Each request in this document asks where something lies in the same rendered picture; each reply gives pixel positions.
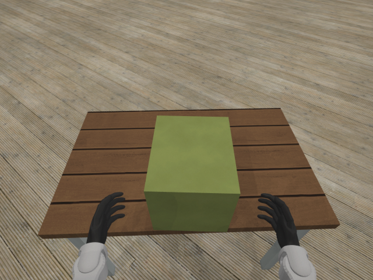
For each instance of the robot right hand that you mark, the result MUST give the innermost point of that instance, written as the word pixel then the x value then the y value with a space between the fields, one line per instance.
pixel 282 221

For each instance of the carton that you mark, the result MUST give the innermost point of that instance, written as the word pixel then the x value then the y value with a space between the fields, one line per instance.
pixel 192 181

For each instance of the robot left hand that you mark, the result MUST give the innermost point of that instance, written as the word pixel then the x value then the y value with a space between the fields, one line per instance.
pixel 102 218

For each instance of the table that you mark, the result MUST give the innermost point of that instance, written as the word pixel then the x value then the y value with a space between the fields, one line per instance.
pixel 112 152

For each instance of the robot left forearm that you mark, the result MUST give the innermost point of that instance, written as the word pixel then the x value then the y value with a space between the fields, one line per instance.
pixel 91 263

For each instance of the robot right forearm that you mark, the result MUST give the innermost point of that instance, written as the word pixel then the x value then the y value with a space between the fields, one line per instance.
pixel 294 264

